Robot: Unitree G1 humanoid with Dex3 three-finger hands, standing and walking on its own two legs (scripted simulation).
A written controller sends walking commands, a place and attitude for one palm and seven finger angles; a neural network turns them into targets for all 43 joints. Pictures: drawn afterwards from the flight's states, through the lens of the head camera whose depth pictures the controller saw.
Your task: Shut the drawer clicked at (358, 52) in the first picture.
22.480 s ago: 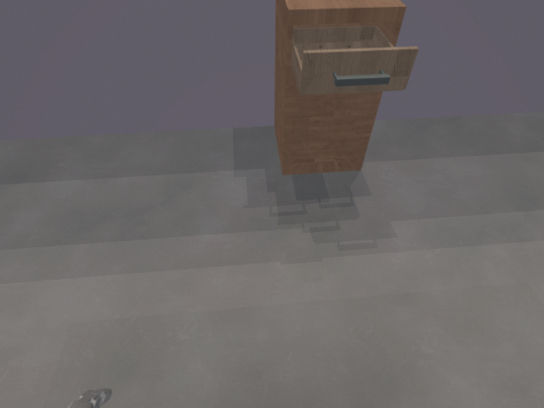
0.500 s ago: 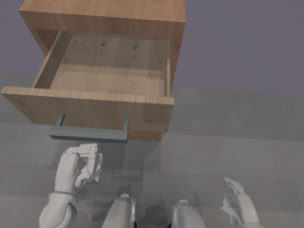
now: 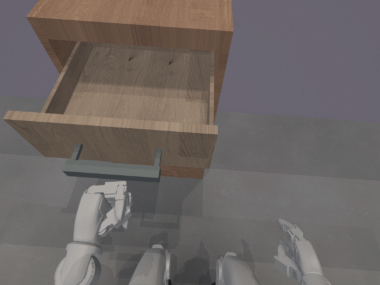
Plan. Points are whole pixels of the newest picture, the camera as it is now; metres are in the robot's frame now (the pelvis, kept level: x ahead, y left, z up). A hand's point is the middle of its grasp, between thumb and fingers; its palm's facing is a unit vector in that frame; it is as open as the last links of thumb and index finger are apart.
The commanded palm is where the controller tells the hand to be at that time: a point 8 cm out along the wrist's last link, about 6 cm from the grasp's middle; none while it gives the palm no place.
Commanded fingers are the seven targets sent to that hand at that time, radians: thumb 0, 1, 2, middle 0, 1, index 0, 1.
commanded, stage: push the drawer shut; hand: left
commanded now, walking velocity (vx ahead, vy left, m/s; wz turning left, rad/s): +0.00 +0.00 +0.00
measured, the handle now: (116, 160) +0.35 +0.17 +0.04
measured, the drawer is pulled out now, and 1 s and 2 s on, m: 0.23 0.13 0.01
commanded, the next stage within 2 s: none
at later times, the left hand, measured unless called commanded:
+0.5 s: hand (130, 191) +0.29 +0.13 +0.03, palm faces -0.07 -1.00 -0.05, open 3.0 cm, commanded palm +0.30 +0.19 +0.04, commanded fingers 0.00 0.90 0.90 -1.40 -1.60 -1.40 -1.60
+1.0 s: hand (140, 157) +0.36 +0.12 +0.03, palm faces -0.05 -1.00 -0.05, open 3.2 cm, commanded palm +0.36 +0.17 +0.04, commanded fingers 0.00 0.90 0.90 -1.40 -1.60 -1.40 -1.60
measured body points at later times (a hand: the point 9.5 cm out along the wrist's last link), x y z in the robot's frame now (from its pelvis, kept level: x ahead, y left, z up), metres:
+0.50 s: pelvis -0.02 -0.01 +0.00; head +0.09 +0.00 +0.44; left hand +0.29 +0.19 +0.03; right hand +0.15 -0.26 -0.10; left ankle +0.03 +0.10 -0.62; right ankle +0.01 -0.11 -0.62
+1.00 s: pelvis -0.02 +0.00 +0.00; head +0.09 +0.01 +0.44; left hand +0.36 +0.18 +0.04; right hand +0.10 -0.25 -0.11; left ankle +0.03 +0.10 -0.62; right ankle +0.01 -0.11 -0.62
